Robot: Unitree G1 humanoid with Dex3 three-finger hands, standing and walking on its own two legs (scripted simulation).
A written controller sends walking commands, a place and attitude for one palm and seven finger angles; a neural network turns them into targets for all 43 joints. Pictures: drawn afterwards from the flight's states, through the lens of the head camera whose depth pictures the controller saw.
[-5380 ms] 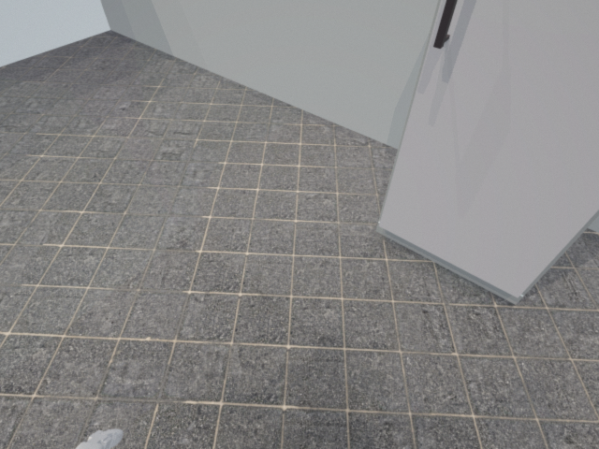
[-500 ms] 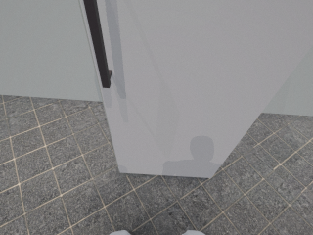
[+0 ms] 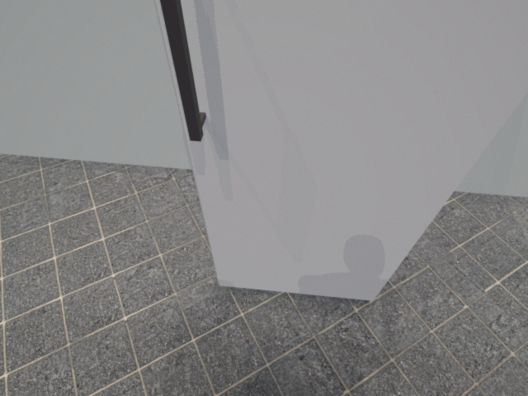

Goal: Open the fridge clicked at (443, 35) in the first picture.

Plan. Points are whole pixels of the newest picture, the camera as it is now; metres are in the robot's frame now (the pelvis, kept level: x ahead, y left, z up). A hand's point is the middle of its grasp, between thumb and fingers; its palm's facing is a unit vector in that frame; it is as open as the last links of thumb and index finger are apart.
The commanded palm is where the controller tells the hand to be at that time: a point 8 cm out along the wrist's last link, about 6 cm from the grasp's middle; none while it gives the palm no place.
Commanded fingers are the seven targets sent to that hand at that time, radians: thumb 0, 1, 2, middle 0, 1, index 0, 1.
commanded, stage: come to a stop and stand still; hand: left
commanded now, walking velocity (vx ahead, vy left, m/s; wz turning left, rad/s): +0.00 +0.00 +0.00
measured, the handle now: (181, 26) +0.53 +0.17 +0.28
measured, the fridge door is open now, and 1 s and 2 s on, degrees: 0 0 0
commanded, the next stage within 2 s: look again from close up in 1.24 s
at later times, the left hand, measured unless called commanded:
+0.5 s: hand out of the picture +0.02 +0.19 -0.17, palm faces -0.01 -0.98 -0.20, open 7.4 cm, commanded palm none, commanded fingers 0.00 0.90 0.90 -0.20 -0.30 -0.20 -0.30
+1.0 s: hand out of the picture +0.01 +0.15 -0.16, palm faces +0.00 -0.97 -0.24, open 7.4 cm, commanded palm none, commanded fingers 0.00 0.90 0.90 -0.20 -0.30 -0.20 -0.30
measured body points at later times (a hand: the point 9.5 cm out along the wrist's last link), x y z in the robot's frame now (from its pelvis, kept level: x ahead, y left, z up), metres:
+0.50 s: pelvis +0.00 +0.01 +0.01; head +0.01 +0.02 +0.45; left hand +0.02 +0.24 -0.16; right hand +0.01 -0.22 -0.15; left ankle -0.02 +0.12 -0.74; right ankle +0.00 -0.15 -0.73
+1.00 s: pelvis -0.01 -0.03 +0.00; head +0.00 -0.06 +0.45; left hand +0.01 +0.20 -0.14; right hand -0.01 -0.25 -0.17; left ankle -0.02 +0.12 -0.73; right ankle +0.00 -0.15 -0.73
